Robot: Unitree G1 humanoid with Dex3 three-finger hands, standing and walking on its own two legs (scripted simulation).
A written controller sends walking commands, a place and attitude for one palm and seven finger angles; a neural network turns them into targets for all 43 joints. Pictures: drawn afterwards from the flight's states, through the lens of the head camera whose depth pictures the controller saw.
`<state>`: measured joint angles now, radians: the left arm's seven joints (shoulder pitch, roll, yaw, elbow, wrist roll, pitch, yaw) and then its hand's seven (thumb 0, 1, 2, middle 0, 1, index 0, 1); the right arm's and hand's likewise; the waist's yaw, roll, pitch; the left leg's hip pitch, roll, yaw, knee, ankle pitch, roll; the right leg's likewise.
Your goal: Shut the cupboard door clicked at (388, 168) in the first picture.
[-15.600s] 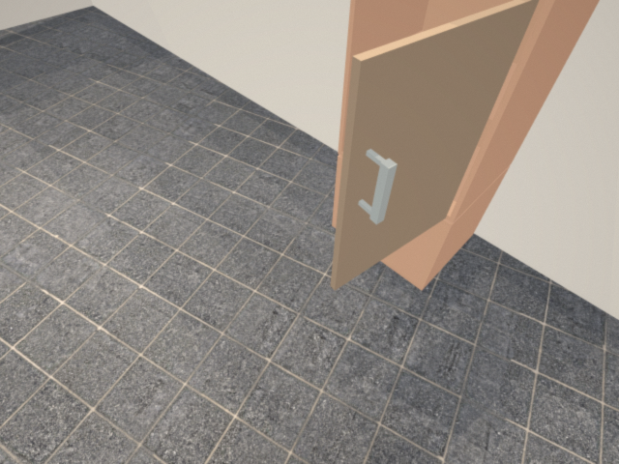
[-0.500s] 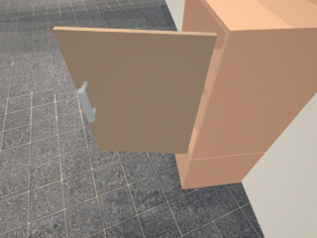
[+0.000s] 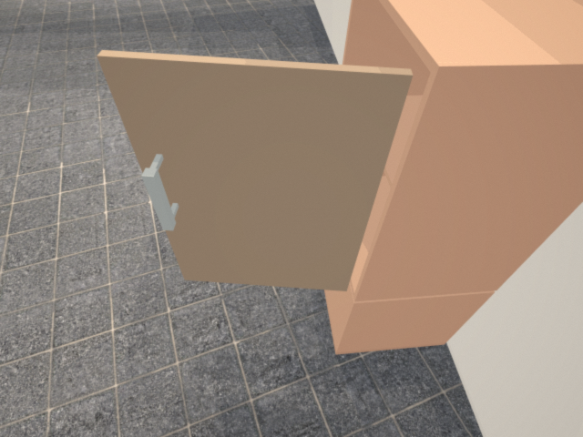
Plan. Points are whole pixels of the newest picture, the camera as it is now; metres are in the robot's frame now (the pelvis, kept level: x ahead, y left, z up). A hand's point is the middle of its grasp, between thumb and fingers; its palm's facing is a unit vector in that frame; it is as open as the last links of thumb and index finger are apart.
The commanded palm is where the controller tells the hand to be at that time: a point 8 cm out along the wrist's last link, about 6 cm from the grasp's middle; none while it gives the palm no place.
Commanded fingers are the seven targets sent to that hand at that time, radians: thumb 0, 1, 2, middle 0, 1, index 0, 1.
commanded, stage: look again from close up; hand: left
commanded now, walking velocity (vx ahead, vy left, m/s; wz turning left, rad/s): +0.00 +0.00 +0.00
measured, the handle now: (163, 193) +0.50 +0.26 +0.01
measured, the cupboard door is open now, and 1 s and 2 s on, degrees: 81 81 81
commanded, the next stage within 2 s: shuffle to correct the standing spot in 0.64 s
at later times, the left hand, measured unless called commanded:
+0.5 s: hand out of the picture +0.02 +0.26 -0.18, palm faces -0.01 -0.97 -0.25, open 7.3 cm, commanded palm none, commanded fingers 0.00 0.90 0.90 -0.20 -0.30 -0.20 -0.30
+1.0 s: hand out of the picture -0.10 +0.27 -0.17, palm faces +0.01 -0.98 -0.20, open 7.3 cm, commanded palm none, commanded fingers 0.00 0.90 0.90 -0.20 -0.30 -0.20 -0.30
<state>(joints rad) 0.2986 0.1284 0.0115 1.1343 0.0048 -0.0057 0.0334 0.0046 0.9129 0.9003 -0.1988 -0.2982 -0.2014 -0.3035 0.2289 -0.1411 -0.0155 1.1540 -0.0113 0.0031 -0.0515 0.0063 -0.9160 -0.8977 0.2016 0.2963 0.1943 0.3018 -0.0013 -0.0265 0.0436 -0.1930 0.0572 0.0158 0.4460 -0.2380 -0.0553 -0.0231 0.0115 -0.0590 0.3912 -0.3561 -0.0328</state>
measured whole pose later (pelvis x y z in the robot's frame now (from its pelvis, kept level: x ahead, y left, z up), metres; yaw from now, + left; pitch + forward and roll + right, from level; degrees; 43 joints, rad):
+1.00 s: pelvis -0.05 +0.08 +0.00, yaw -1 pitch +1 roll -1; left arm 0.40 0.19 0.01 1.06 0.02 0.02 0.01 0.00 0.91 0.90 -0.20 -0.30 -0.20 -0.30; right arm 0.24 -0.19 -0.03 1.05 -0.02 0.05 0.00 0.01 -0.91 -0.90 0.20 0.30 0.20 0.30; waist 0.01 0.00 0.02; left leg -0.34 -0.02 0.07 0.55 -0.34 0.03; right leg -0.17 -0.07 0.01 0.46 -0.37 0.02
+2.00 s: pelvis +0.05 +0.05 +0.00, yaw -3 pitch +0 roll +1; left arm 0.24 0.18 0.04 0.92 0.03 0.01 0.05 0.01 0.91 0.90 -0.20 -0.30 -0.20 -0.30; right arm 0.11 -0.20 -0.07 0.94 -0.01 0.06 -0.02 0.01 -0.91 -0.90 0.20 0.30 0.19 0.30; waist 0.02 0.02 0.09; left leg -0.42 -0.02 0.01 0.95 -0.48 -0.01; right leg -0.27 -0.02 -0.05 0.56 -0.30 -0.04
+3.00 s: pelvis +0.04 +0.13 +0.00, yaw -1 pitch +0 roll -1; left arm 0.32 0.16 -0.02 1.04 0.02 -0.01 0.03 0.01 0.91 0.90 -0.20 -0.30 -0.20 -0.30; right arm 0.24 -0.17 0.01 1.05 -0.01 -0.01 -0.01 0.01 -0.92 -0.90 0.20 0.30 0.20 0.30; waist 0.00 -0.02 0.02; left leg -0.22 -0.11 0.06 0.42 -0.21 0.13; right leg -0.22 -0.03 0.07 0.44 -0.22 0.02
